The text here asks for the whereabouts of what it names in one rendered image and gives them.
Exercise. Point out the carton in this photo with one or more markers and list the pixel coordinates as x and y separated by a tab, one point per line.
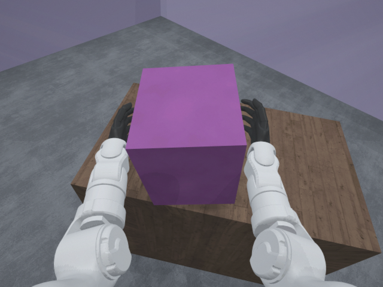
187	139

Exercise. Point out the right robot hand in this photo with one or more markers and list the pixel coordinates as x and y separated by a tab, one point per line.
259	130

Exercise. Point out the pedestal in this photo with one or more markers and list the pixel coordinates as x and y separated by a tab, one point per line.
319	179

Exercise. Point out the left robot hand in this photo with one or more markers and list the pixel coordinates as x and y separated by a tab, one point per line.
120	128

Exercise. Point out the left robot upper arm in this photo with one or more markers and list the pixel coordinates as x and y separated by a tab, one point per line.
94	257

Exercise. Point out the robot right forearm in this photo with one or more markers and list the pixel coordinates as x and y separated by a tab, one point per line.
267	196

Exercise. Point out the robot left forearm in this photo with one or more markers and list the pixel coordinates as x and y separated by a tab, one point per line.
106	190

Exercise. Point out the right robot upper arm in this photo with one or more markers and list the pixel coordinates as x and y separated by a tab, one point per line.
283	259

